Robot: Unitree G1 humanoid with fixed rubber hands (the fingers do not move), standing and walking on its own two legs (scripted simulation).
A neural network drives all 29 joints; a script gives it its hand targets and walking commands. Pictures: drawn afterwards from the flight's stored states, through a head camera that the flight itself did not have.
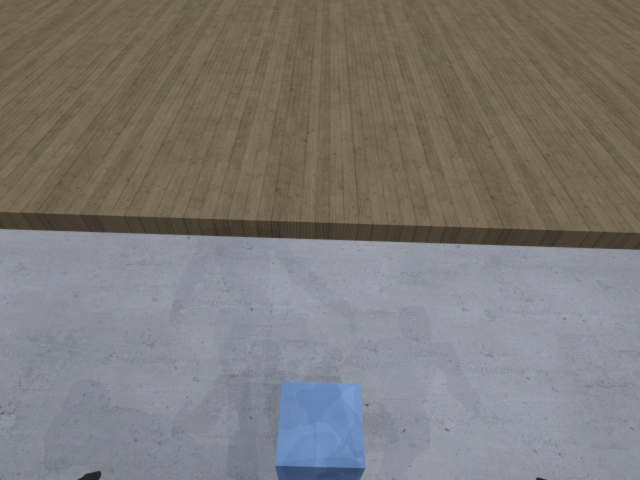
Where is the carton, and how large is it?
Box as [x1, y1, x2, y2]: [275, 381, 365, 479]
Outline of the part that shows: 282,381 275,462 278,479 359,479 365,467 360,384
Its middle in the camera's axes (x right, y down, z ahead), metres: +0.00 +0.53 +1.05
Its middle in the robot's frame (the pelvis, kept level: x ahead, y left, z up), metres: +0.37 -0.01 -0.66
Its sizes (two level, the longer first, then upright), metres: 0.210 0.200 0.250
